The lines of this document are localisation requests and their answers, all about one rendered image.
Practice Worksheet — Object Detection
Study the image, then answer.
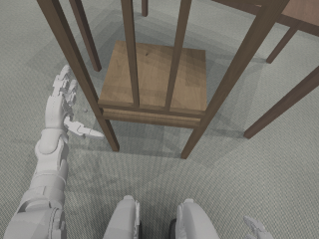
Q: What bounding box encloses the robot left thigh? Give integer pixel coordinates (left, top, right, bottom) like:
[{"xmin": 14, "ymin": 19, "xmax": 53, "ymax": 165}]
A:
[{"xmin": 103, "ymin": 199, "xmax": 141, "ymax": 239}]

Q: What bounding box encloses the robot left shin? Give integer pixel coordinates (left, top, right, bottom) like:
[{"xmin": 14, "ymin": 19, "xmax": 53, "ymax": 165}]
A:
[{"xmin": 117, "ymin": 195, "xmax": 139, "ymax": 239}]

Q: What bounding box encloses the robot left upper arm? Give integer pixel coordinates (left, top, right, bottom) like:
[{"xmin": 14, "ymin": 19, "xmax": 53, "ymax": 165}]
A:
[{"xmin": 6, "ymin": 207, "xmax": 67, "ymax": 239}]

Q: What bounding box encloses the table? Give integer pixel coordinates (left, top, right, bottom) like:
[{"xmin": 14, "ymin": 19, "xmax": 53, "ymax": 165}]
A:
[{"xmin": 69, "ymin": 0, "xmax": 319, "ymax": 139}]

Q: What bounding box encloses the robot left hand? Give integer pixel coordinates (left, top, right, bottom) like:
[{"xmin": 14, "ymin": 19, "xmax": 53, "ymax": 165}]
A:
[{"xmin": 45, "ymin": 64, "xmax": 105, "ymax": 140}]

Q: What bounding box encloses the robot right hand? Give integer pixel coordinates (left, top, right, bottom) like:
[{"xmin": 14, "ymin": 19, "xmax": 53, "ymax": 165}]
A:
[{"xmin": 243, "ymin": 215, "xmax": 274, "ymax": 239}]

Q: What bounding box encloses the chair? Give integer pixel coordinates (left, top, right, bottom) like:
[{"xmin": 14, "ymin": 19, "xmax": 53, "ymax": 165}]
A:
[{"xmin": 37, "ymin": 0, "xmax": 290, "ymax": 159}]

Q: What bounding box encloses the left robot forearm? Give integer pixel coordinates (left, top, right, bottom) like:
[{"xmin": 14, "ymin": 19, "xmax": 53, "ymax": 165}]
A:
[{"xmin": 3, "ymin": 127, "xmax": 69, "ymax": 239}]

